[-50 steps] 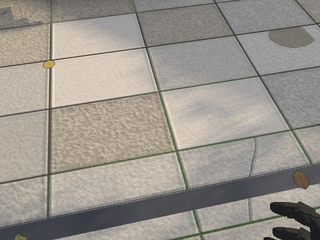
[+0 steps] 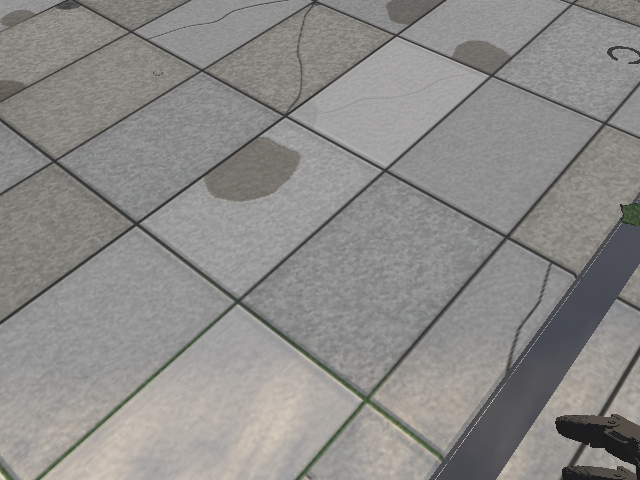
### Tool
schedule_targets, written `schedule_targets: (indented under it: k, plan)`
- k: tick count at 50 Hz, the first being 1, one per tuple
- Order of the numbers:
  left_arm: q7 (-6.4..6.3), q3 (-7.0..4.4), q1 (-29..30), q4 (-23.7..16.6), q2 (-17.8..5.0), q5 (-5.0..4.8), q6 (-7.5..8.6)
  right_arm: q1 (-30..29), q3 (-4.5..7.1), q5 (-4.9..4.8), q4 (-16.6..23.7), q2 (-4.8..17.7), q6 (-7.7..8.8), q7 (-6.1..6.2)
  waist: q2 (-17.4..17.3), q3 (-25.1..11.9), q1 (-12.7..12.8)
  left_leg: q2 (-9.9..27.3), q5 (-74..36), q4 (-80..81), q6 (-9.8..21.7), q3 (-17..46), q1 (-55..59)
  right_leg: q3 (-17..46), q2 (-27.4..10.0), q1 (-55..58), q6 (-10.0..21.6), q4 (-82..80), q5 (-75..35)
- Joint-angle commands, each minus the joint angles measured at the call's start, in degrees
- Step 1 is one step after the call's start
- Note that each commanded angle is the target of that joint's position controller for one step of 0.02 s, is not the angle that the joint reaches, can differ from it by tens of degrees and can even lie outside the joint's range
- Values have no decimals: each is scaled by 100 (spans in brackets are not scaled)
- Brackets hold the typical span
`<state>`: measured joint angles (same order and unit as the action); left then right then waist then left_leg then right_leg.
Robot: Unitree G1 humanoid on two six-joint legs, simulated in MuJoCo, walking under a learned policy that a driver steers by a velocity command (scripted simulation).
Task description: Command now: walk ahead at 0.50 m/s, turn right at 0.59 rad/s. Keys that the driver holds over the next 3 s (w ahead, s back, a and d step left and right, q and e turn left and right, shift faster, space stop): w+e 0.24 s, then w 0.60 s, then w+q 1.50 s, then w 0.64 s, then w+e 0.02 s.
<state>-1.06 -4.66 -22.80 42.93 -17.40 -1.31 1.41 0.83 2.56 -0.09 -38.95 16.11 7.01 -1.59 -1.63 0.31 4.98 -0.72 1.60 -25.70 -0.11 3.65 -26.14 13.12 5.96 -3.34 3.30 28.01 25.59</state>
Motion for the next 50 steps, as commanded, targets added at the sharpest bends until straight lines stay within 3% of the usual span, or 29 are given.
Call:
schedule_targets:
  k: [1, 2, 3, 4, 5, 6, 8, 11, 16, 19, 21, 23, 24, 25, 26, 27, 28, 29, 30, 31, 32, 35, 38, 42, 47, 49, 50]
  plan:
    - [7, 28, -92, -554, -138, 16, 82, 1715, 508, 173, 61, 1484, 108, 113, -349, -1698, -936, 1730, 810, 52, 1030, 2004, 4139, 65, -271, -2291, 21, 2714, -1195]
    - [-5, 74, -453, -652, -224, -82, 119, 2014, 516, 67, -120, 1422, 24, 55, -1764, -2038, -818, 2511, 2293, 670, 1538, 4089, 4822, -273, -136, -3670, -155, 4052, 901]
    - [-4, -53, -165, -552, -768, -122, 108, 1732, 381, -16, -28, 931, -12, 56, -998, -1243, -906, 2367, 3102, 891, 1341, 3744, 4212, -164, -516, -4148, -209, 4577, 537]
    - [1, -95, 334, -625, -900, -73, 75, 1481, 317, 0, 14, 723, -70, 85, -545, -643, -943, 2132, 2718, 939, 1120, 2865, 3514, -395, -710, -4179, -243, 4659, 80]
    - [11, -101, 577, -691, -833, -14, 61, 1235, 268, 38, -8, 616, -101, 94, -301, -226, -835, 1888, 2017, 1079, 1044, 2199, 2833, -497, -879, -4041, -273, 4450, -267]
    - [32, -122, 671, -724, -758, 15, 41, 1092, 225, 68, -47, 493, -101, 109, -352, -35, -719, 1698, 1503, 1213, 987, 1713, 2407, -498, -1052, -3864, -273, 4188, -509]
    - [84, -87, 585, -739, -504, -42, -22, 1015, 225, 67, -127, 477, -65, 119, -530, 52, -591, 1514, 982, 1484, 981, 1051, 1966, -640, -1207, -3544, -294, 3941, -718]
    - [100, -33, 846, -904, -321, -9, -64, 1079, 299, 39, -278, 688, -11, 128, -332, 135, -587, 1587, 277, 1723, 1143, 444, 1960, -701, -1297, -3782, -392, 3420, -1149]
    - [226, 94, 1513, -1028, -88, 26, 64, 1283, 316, -8, -510, 871, -73, 111, -126, 226, -803, 1360, -473, 1784, 1053, -502, 2088, -981, -1147, -3414, -334, 1686, -2451]
    - [321, 140, 2084, -1207, -63, 15, 126, 1644, 345, -109, -716, 1042, -152, 103, -98, 408, -977, 1492, -493, 1778, 1027, -639, 2372, -1241, -1019, -3240, -233, 945, -2522]
    - [362, 122, 2271, -1316, -151, 15, 139, 1798, 368, -172, -856, 1143, -225, 103, -163, 469, -938, 1678, -879, 1619, 984, -620, 2775, -1305, -948, -3231, -96, 635, -2151]
    - [373, 42, 2077, -1319, -335, 56, 141, 1790, 391, -215, -938, 1274, -299, 126, -328, 251, -679, 1733, -2338, 1067, 875, -734, 3056, -1505, -717, -2685, 105, 393, -1686]
    - [356, -61, 1507, -1169, -505, 83, 134, 1719, 382, -230, -968, 1308, -336, 145, -360, -130, -288, 1616, -3236, 338, 748, -939, 2972, -1664, -525, -1775, 253, 151, -1807]
    - [304, -220, 630, -884, -789, 81, 111, 1754, 315, -199, -977, 1179, -350, 175, -290, -658, 137, 1374, -3358, -731, 562, -1175, 2445, -1695, -386, -371, 409, 35, -2099]
    - [195, -362, -367, -702, -1267, 94, 53, 1773, 161, 5, -805, 842, -314, 187, 435, -1450, 478, 1084, -1315, -2598, 315, -1283, 1006, -324, -1454, 1494, 753, 311, -2472]
    - [194, -351, -239, -706, -1656, 92, 72, 2413, -49, 44, -685, 217, -191, 108, 1703, -2189, -130, 39, 3188, -4393, 32, -696, -938, 2588, -2782, 2756, 1721, -444, -1402]
    - [226, -221, -253, -749, -1089, 76, 120, 1917, 105, -148, -763, 854, -91, 58, 973, -2140, 227, 239, 3242, -4952, 84, 100, -1472, 2757, -2759, 2570, 1646, -834, -942]
    - [237, -143, 53, -699, -909, 89, 173, 1391, 149, -284, -546, 981, -37, 36, 912, -1213, 175, 476, 2762, -4929, 151, -10, -1865, 1798, -2518, 1878, 1412, -924, -1378]
    - [242, -96, 386, -680, -770, 78, 204, 1218, 127, -218, -540, 890, -15, 71, 566, -766, -28, 713, 2244, -4582, 162, -74, -1722, 1134, -2245, 1112, 1242, -1009, -1948]
    - [255, -53, 676, -691, -617, 113, 222, 1185, 147, -108, -566, 865, -30, 92, 519, -472, -220, 848, 1914, -4236, 117, -86, -1466, 688, -2052, 472, 1160, -1170, -2434]
    - [257, -12, 841, -715, -485, 166, 251, 1344, 152, -90, -619, 820, -90, 80, 587, -402, -419, 949, 1670, -4089, 85, -24, -1106, 437, -1923, 52, 1132, -1366, -2682]
    - [241, -38, 921, -590, -537, 122, 367, 1450, 100, -52, -676, 543, -263, 87, 511, -223, -629, 979, 1302, -3605, -90, -75, -909, -4, -1880, -496, 1241, -1833, -2974]
    - [173, -68, 769, -402, -650, 123, 390, 888, 60, 14, -509, 460, -294, 97, 433, 77, -516, 964, 374, -2601, -216, -87, -1209, -444, -1745, -561, 1152, -2035, -2973]
    - [113, -98, 442, -158, -800, 84, 354, 99, -22, -35, -338, 335, -212, -3, 450, 296, -215, 677, -785, -1149, -173, -299, -855, -876, -1575, -563, 907, -2108, -2608]
    - [81, -159, 184, 190, -892, 57, 284, -303, -16, -109, -128, 470, -204, -158, 458, 410, -131, 542, -417, -581, 196, -217, -1105, -1094, -2048, 511, 712, -1820, -2764]
    - [41, -189, 267, 235, -950, 62, 221, -144, 29, -98, -102, 571, -210, -201, 539, 266, -274, 373, 121, -532, 390, -331, -850, -1266, -2116, 860, 555, -1395, -3788]
    - [14, -200, 351, 222, -995, 77, 183, 177, 93, -81, -160, 684, -221, -198, 630, 12, -454, 175, 316, -531, 497, -518, -347, -1402, -2053, 939, 445, -920, -4816]
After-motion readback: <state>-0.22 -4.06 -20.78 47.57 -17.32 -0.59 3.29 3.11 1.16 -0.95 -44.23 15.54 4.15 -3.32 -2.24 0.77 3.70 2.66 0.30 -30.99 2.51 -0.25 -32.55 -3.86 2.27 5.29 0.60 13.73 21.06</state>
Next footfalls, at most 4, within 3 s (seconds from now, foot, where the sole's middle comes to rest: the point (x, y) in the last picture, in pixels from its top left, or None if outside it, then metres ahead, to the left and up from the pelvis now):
0.50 right None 0.40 -0.18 -0.76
1.04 left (387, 360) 0.75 -0.03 -0.76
1.52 right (477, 274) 1.01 -0.26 -0.76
2.04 left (352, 207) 1.22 0.07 -0.76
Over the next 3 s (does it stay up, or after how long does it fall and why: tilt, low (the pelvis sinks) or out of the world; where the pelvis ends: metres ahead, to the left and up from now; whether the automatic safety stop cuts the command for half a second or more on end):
stays up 1.57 0.21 0.00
